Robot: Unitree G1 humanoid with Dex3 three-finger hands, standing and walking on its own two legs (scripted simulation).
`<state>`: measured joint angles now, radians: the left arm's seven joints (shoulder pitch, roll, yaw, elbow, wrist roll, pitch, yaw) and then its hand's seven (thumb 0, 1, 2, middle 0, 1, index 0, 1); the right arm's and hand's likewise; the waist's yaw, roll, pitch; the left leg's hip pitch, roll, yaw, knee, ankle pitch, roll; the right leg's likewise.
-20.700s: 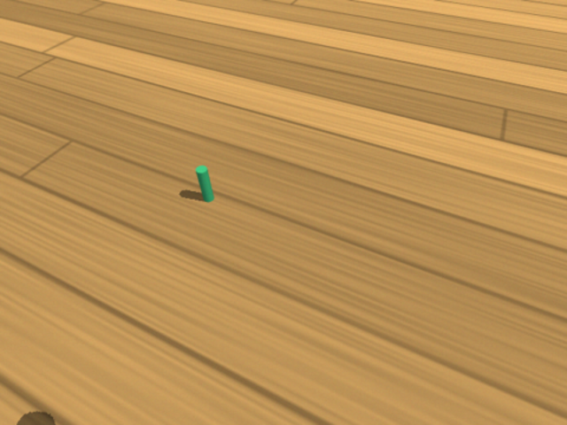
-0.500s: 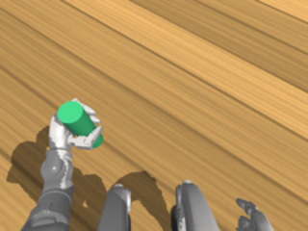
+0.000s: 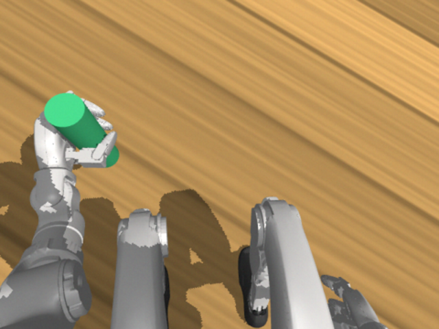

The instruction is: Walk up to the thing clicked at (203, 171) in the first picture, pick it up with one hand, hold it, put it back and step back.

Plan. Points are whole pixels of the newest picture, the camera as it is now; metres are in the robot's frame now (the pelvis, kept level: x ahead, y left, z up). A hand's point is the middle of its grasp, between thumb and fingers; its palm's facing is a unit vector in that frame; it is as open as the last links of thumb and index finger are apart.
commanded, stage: crouch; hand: left
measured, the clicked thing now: (89, 137) +0.45 +0.21 -0.06
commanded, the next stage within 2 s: lower in 0.74 s
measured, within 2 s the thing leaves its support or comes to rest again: neither
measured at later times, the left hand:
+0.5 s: hand (106, 145) +0.47 +0.20 -0.15, palm faces +0.07 -1.00 -0.02, open 7.2 cm
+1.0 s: hand (112, 152) +0.47 +0.20 -0.20, palm faces +0.07 -1.00 -0.02, open 7.2 cm
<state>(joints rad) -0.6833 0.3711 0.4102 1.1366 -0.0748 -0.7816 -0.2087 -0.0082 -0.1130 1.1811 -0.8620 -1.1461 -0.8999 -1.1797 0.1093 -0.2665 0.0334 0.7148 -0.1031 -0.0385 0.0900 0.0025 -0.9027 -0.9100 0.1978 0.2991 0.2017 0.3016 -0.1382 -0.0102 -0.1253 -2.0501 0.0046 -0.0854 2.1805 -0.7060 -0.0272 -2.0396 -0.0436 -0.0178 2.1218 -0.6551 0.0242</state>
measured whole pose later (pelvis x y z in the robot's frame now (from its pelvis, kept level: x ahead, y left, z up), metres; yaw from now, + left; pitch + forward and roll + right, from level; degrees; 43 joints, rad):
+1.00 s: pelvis -0.01 +0.01 -0.10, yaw -6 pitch +25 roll -11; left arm -0.72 0.58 0.47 1.23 -0.06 -0.85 -0.15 -0.01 -0.12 1.19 -0.87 -1.14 -0.91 -1.17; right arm 0.01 -0.34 0.23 0.67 -0.21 0.03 0.14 0.00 -0.91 -0.91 0.20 0.30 0.20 0.30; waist -0.24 -0.08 0.11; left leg -2.27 -0.02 -0.21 2.54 -0.72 -0.02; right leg -2.19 -0.01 -0.10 2.37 -0.63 0.06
